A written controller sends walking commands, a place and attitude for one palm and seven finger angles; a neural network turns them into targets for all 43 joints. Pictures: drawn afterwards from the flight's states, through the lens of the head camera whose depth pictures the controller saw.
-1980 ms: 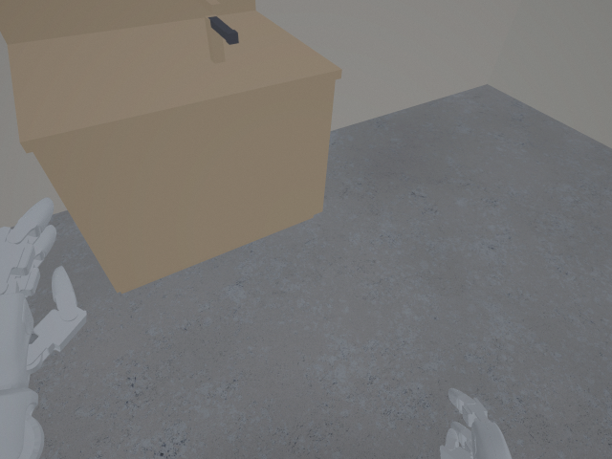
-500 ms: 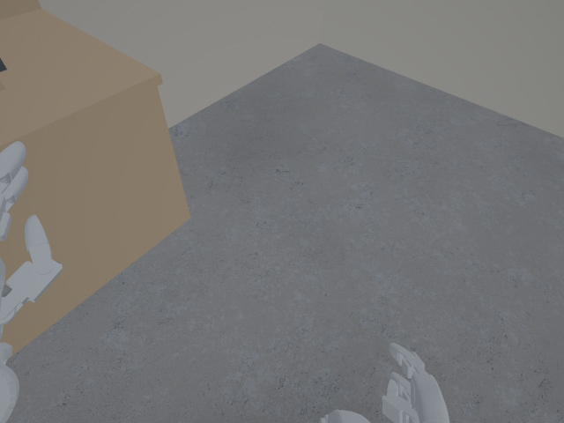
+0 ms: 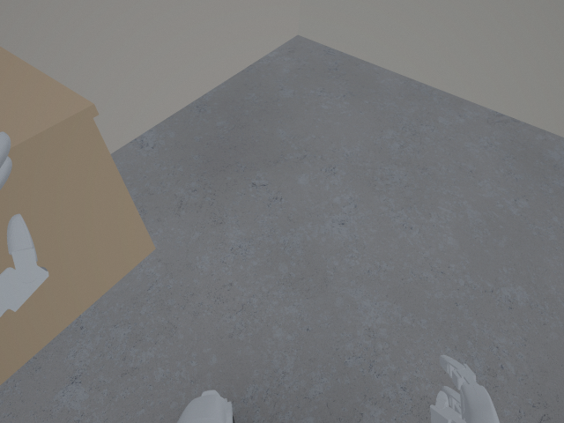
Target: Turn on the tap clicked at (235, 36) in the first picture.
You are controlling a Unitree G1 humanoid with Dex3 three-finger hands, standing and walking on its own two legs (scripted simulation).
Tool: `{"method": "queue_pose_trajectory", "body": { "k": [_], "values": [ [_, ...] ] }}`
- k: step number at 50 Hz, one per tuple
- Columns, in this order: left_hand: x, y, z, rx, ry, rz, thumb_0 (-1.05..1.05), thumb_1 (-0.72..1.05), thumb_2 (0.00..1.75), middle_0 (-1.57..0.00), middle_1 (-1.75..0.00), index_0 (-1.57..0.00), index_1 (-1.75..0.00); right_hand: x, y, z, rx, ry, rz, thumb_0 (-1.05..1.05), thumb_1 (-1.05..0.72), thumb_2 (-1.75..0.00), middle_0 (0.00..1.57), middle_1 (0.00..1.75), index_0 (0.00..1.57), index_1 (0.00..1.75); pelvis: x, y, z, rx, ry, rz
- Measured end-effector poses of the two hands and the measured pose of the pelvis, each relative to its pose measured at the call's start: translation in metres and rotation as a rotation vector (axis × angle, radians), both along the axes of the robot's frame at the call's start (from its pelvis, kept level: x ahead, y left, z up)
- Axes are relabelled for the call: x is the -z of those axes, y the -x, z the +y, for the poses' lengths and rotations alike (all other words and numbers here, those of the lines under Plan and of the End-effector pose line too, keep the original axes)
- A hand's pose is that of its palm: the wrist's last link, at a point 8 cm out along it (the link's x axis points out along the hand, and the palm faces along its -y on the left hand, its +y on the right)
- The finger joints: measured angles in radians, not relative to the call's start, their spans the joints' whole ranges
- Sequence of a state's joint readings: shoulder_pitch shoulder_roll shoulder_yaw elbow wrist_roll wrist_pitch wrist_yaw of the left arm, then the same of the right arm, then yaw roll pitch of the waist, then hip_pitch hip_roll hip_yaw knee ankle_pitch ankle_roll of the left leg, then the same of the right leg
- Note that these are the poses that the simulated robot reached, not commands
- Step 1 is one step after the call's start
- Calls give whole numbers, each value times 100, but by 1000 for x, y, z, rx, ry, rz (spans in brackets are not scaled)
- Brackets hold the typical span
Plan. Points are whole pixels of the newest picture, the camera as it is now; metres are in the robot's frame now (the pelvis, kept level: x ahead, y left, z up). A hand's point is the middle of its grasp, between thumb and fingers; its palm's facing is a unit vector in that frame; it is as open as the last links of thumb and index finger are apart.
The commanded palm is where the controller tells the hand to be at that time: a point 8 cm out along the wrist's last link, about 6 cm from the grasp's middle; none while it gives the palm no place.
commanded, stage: turn to face it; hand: left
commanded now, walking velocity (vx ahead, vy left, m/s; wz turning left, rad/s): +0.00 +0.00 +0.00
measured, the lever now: out of the picture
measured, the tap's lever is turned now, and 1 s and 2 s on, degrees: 0 0 0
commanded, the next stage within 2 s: take the last steps up to it in 0.98 s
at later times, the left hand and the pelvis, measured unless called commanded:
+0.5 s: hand (39, 242) +0.25 +0.25 +0.19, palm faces +0.57 -0.66 -0.49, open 7.4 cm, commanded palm +0.19 +0.27 +0.18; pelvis +0.09 -0.03 +0.00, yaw +12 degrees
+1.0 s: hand out of the picture +0.13 +0.28 +0.19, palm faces +0.73 -0.56 -0.39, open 7.4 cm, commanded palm +0.06 +0.28 +0.18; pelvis +0.05 -0.04 +0.01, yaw +27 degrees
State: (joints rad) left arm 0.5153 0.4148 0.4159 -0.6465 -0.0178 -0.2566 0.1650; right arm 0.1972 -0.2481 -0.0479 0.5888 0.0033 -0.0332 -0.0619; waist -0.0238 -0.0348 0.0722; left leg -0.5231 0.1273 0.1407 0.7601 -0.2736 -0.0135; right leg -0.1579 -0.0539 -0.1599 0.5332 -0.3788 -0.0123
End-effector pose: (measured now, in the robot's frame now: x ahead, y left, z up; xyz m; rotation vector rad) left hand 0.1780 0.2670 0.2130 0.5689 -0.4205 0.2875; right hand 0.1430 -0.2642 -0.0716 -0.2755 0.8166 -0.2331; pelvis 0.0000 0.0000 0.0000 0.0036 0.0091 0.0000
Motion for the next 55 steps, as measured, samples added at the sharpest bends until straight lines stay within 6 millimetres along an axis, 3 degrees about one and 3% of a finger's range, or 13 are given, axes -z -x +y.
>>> {"method": "queue_pose_trajectory", "body": {
  "k": [4, 9, 12, 17, 21, 25, 32, 37, 42, 47, 51, 55],
  "values": [
    [8, -31, 24, -28, 23, -80, 1, 88, 90, -21, -31, -21, -31, 3, -37, 12, 23, 22, -59, 1, -90, -90, 20, 30, 20, 30, 15, -36, 15, 11, -2, -23],
    [26, -70, 41, -76, 105, -26, 1, 89, 90, -21, -30, -21, -31, 7, -72, 51, -22, -72, -75, 1, -91, -90, 20, 30, 20, 30, 12, -55, 17, -24, 13, -33],
    [22, -72, 33, -66, 114, -1, 2, 89, 90, -21, -30, -21, -30, 7, -86, 73, -83, -134, -68, 1, -90, -90, 20, 30, 20, 30, 6, -63, 13, -51, 31, -23],
    [0, -52, 13, -81, 20, 29, 2, 89, 90, -21, -30, -21, -30, 16, -106, 90, -186, -205, -42, 1, -90, -90, 20, 30, 21, 30, 3, -78, 0, -107, 46, -4],
    [-7, -35, 6, -201, -48, 68, 2, 89, 90, -21, -31, -21, -31, 31, -124, 84, -256, -239, -14, 1, -90, -90, 21, 30, 21, 30, 7, -87, -19, -145, 32, -6],
    [2, -24, 5, -335, 22, 101, 1, 89, 90, -21, -31, -21, -31, 39, -140, 62, -289, -218, 9, 1, -90, -90, 21, 30, 21, 30, 4, -92, -32, -205, 8, -21],
    [35, -7, 4, -438, 165, 187, 2, 89, 90, -21, -30, -21, -31, 14, -166, 26, -312, -79, -14, 1, -90, -90, 20, 30, 21, 30, -7, -91, -43, -297, -51, -11],
    [25, 14, 2, -408, 149, 109, 2, 88, 90, -21, -31, -21, -31, -8, -181, 28, -358, 13, -66, 1, -90, -90, 20, 30, 20, 30, -6, -81, -42, -351, -38, 6],
    [12, 49, 18, -404, 78, -26, 2, 88, 90, -21, -31, -21, -31, -15, -182, 55, -396, 31, -127, 1, -91, -90, 20, 30, 20, 30, 9, -65, -30, -384, -20, -2],
    [10, 82, 33, -474, 64, -5, 2, 89, 90, -21, -30, -21, -31, -14, -156, 96, -486, -89, -98, 1, -91, -90, 20, 30, 20, 30, -2, -53, -33, -440, 29, -24],
    [10, 110, 24, -526, 110, 10, 2, 89, 90, -21, -30, -21, -30, -9, -133, 117, -564, -166, -61, 1, -90, -90, 20, 30, 21, 30, -7, -43, -39, -472, 47, -29],
    [15, 134, 5, -573, 141, 42, 2, 89, 90, -20, -30, -21, -30, 2, -116, 122, -620, -208, -34, 1, -90, -90, 21, 30, 21, 30, -6, -33, -51, -496, 41, -32]
  ]
}}
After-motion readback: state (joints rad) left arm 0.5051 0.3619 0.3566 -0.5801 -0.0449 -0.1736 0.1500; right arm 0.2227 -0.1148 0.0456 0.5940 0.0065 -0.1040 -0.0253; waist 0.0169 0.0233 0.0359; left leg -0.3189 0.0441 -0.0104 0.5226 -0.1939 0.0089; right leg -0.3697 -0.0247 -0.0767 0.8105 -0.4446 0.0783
